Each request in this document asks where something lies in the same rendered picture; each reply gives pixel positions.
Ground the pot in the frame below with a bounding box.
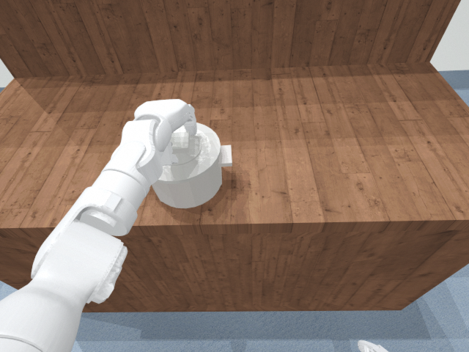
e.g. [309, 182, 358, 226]
[152, 145, 232, 208]

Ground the table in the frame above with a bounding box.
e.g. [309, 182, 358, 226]
[0, 0, 469, 312]

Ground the robot left forearm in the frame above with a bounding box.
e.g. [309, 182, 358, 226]
[31, 111, 172, 279]

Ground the lid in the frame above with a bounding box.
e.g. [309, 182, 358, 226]
[156, 123, 221, 184]

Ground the robot left hand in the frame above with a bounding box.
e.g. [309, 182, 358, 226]
[134, 99, 197, 166]

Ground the robot left upper arm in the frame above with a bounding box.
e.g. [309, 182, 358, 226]
[0, 219, 128, 352]

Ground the knob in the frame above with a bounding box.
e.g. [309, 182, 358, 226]
[170, 131, 190, 154]

